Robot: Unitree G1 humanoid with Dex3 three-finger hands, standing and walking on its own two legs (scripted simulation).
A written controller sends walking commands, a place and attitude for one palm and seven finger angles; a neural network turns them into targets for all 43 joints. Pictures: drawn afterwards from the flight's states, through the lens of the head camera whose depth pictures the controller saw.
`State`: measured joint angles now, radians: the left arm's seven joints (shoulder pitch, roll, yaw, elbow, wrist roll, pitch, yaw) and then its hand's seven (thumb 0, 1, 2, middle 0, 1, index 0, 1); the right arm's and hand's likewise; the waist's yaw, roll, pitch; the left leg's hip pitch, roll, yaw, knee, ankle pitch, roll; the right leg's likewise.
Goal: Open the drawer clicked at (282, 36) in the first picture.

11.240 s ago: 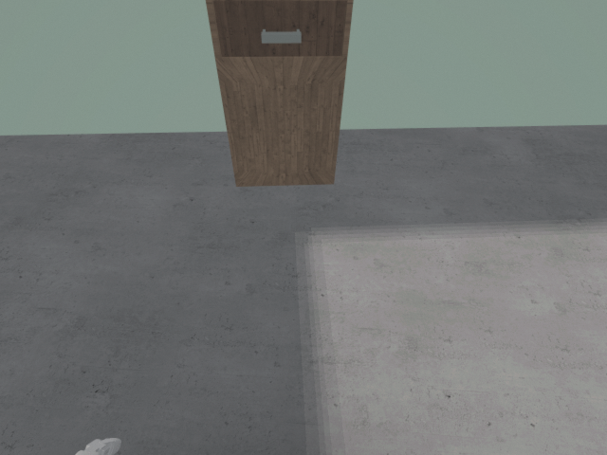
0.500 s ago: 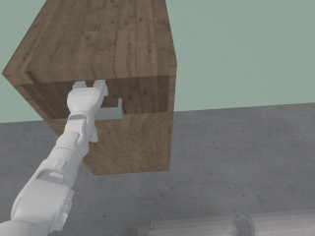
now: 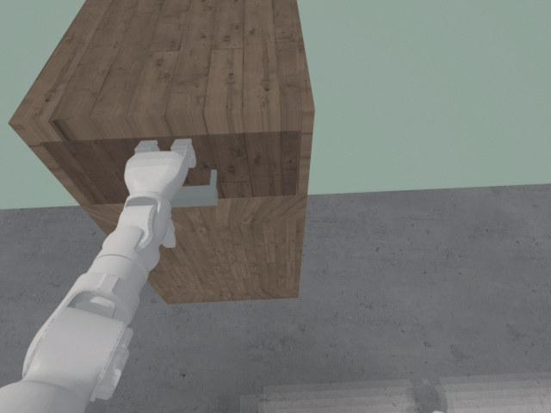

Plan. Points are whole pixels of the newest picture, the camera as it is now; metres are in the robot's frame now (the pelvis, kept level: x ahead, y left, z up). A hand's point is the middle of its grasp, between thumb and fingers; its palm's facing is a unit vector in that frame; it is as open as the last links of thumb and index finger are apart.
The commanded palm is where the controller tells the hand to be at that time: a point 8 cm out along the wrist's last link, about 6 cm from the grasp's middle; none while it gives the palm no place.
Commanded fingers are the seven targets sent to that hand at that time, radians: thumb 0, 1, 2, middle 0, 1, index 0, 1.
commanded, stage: lower the fingers behind the handle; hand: left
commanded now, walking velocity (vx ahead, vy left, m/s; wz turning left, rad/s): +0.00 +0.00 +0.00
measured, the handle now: (181, 186) +0.50 +0.19 -0.02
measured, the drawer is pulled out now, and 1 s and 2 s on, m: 0.00 0.00 0.00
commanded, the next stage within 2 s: close the thumb around the handle in 1.50 s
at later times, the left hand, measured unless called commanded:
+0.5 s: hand (171, 209) +0.44 +0.19 -0.01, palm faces -0.05 -0.02 -1.00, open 13.8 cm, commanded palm +0.42 +0.19 +0.06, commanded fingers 0.00 -0.50 0.30 -0.30 -1.20 -0.30 -1.20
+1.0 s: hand (182, 217) +0.44 +0.18 -0.04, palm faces -0.02 -0.01 -1.00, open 13.8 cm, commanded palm +0.42 +0.18 +0.02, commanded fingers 0.00 -0.50 0.30 -0.30 -1.20 -0.30 -1.20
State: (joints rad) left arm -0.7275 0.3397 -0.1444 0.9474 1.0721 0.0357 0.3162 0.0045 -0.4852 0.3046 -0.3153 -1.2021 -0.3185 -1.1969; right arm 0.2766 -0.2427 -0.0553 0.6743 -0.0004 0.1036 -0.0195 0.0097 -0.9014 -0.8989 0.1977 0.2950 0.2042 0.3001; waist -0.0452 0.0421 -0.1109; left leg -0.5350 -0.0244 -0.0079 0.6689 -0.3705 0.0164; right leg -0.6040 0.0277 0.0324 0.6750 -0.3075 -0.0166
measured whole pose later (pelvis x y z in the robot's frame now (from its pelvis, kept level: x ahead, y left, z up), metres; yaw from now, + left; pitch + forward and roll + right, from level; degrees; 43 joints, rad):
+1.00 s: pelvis -0.01 +0.00 -0.03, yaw -1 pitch +20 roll +0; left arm -0.74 0.31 -0.09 1.07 1.13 0.03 0.49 0.00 -0.48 0.30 -0.32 -1.20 -0.32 -1.20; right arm 0.31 -0.23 -0.07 0.71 -0.03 0.08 0.00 0.01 -0.90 -0.90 0.20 0.30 0.20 0.30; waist -0.09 0.05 -0.17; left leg -0.79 -0.02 0.00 0.88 -0.45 0.02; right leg -0.85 0.04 0.03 0.86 -0.36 -0.01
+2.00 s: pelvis -0.01 +0.01 -0.03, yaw -1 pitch +21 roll -1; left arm -0.73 0.34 -0.09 1.05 1.11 0.03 0.48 0.00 0.16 0.58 -0.33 -1.27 -0.36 -1.27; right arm 0.32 -0.24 -0.07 0.71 -0.03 0.07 0.00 0.01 -0.90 -0.90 0.20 0.29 0.20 0.30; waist -0.08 0.05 -0.17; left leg -0.82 -0.02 0.00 0.92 -0.46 0.03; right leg -0.87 0.04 0.03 0.88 -0.37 -0.01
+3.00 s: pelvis +0.00 +0.01 -0.02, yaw -1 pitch +16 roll +0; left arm -0.37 0.26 -0.17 0.70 1.11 0.09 0.48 0.01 0.65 0.78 -0.29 -1.35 -0.35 -1.32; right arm 0.21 -0.23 -0.07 0.66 -0.01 0.10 0.00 0.01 -0.90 -0.90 0.20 0.29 0.20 0.30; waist -0.01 0.05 -0.16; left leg -0.64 -0.02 0.00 0.82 -0.45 0.02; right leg -0.71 0.04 0.03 0.80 -0.37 -0.01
